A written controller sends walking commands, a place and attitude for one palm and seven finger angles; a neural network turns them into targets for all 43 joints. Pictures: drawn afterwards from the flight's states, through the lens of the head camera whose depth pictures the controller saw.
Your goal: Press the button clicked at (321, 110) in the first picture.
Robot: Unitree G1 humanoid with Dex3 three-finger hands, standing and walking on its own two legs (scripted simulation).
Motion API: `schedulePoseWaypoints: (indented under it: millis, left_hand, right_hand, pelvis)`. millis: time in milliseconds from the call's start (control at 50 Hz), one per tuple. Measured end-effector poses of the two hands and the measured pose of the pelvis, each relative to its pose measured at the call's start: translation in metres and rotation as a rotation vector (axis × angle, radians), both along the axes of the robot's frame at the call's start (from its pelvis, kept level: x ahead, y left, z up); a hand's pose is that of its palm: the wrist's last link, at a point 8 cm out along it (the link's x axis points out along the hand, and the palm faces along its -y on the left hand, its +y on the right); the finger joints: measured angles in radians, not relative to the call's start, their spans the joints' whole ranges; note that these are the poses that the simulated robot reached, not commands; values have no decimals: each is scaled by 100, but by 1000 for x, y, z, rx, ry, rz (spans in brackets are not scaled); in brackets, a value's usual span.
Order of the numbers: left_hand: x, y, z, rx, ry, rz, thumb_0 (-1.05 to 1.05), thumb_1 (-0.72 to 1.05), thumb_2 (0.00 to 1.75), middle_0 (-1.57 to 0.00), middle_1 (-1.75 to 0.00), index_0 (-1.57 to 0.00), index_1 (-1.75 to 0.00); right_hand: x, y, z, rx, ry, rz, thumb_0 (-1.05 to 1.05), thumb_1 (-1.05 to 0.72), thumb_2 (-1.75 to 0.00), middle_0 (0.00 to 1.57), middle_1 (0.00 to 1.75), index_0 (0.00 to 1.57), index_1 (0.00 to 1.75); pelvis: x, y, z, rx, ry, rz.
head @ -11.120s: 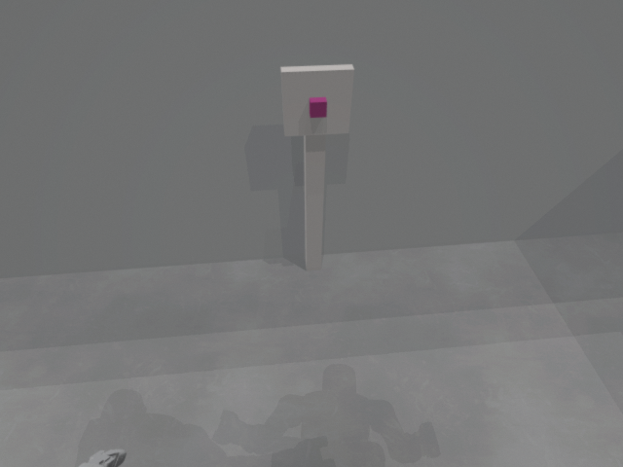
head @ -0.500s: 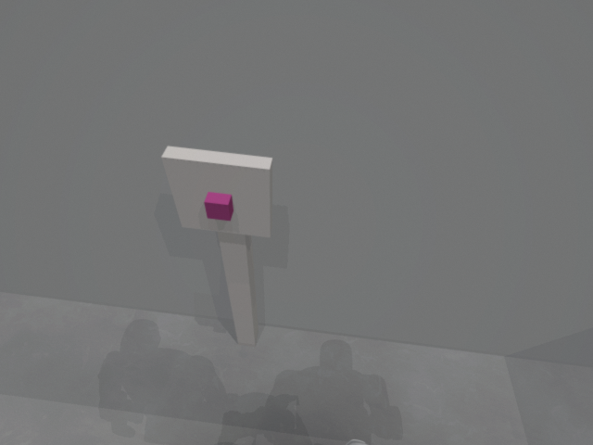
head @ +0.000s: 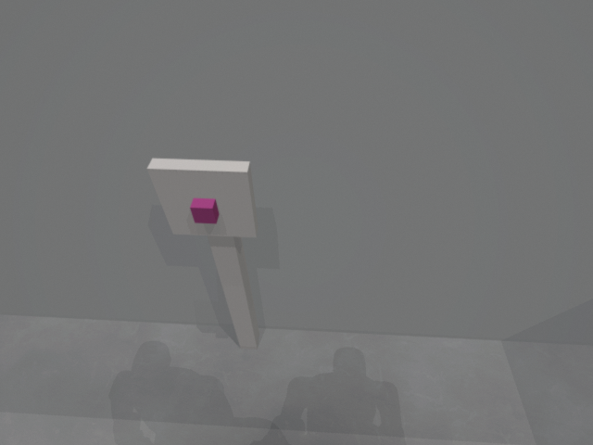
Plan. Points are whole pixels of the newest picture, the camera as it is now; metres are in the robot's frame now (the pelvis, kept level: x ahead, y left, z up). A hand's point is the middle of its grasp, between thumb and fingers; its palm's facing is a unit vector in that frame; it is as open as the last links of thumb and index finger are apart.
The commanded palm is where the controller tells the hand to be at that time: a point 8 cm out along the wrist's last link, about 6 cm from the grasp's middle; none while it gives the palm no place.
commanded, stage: come to a stop and stand still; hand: left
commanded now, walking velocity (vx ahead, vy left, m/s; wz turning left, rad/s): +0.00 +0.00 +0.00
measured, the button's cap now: (205, 209) +0.52 +0.21 -0.02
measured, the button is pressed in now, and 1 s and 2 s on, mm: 0 0 0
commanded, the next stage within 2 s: look again from close up in 0.18 s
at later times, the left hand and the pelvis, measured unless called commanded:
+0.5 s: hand out of the picture +0.01 +0.20 -0.18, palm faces +0.04 -0.97 -0.23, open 7.4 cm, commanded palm none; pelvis +0.00 +0.02 -0.01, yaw +1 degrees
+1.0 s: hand out of the picture +0.06 +0.31 -0.15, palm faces -0.01 -0.94 -0.33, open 7.4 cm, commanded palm none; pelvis -0.01 +0.07 +0.00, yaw +0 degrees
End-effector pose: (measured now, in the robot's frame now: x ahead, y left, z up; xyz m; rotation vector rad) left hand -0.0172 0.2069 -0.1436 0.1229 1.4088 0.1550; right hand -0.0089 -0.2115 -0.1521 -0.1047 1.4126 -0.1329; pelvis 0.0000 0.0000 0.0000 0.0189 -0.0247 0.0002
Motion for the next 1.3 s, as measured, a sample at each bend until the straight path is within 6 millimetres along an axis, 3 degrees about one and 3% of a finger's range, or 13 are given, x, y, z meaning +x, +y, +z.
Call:
schedulePoseWaypoints:
  millis: [180, 320, 460, 700, 820, 940, 1080, 1200, 1300]
  left_hand:
    - [-8, -7, -2, -17, -1, 8, 1, 91, 90, -20, -30, -20, -30]
    - [-12, -8, -1, -20, 9, -11, 1, 91, 90, -20, -30, -20, -30]
    - [5, 27, -2, 34, -52, -7, 1, 90, 90, -21, -30, -20, -30]
    - [76, 109, 16, 136, -236, -71, 1, 90, 90, -21, -30, -20, -30]
    - [90, 133, 27, 162, -278, -96, 1, 90, 90, -20, -30, -20, -30]
    - [82, 146, 29, 168, -248, -110, 1, 90, 90, -20, -30, -20, -30]
    - [50, 131, 14, 128, -125, -104, 0, 90, 90, -20, -30, -20, -30]
    - [17, 91, 1, 44, 18, -117, 1, 91, 90, -20, -30, -20, -30]
    - [11, 52, -3, 0, 64, -115, 1, 90, 90, -20, -30, -20, -30]
  right_hand:
    - [-25, 4, 2, 11, 49, -5, 0, -91, -90, 19, 30, 19, 30]
    - [-28, 6, 1, 22, 61, -1, 0, -91, -90, 19, 30, 19, 30]
    - [6, -11, 3, -58, -30, 15, 0, -91, -90, 20, 30, 20, 30]
    - [87, -14, 32, -161, -275, 76, 0, -91, -90, 20, 30, 19, 30]
    - [102, -9, 42, -175, -319, 114, 0, -91, -90, 20, 30, 20, 30]
    - [99, -6, 43, -176, -303, 126, 0, -91, -90, 20, 30, 20, 30]
    - [71, 7, 32, -141, -214, 88, 0, -91, -90, 20, 30, 20, 30]
    - [32, 13, 17, -94, -112, 7, 0, -91, -90, 20, 30, 20, 30]
    - [-4, -1, 6, -77, -20, -67, 0, -90, -90, 20, 30, 20, 30]
  pelvis:
    - [-6, -5, 1, -8, -2, 2]
    - [-8, -4, 0, -18, 7, 12]
    - [-3, 10, -6, -39, 12, 21]
    - [-3, 43, -3, -32, -8, -3]
    - [-8, 55, -1, -31, -8, -1]
    - [-13, 63, 1, -27, -2, -1]
    - [-8, 64, 1, -17, 6, -15]
    - [-1, 50, -1, -4, 12, -60]
    - [8, 29, -5, -3, 5, -83]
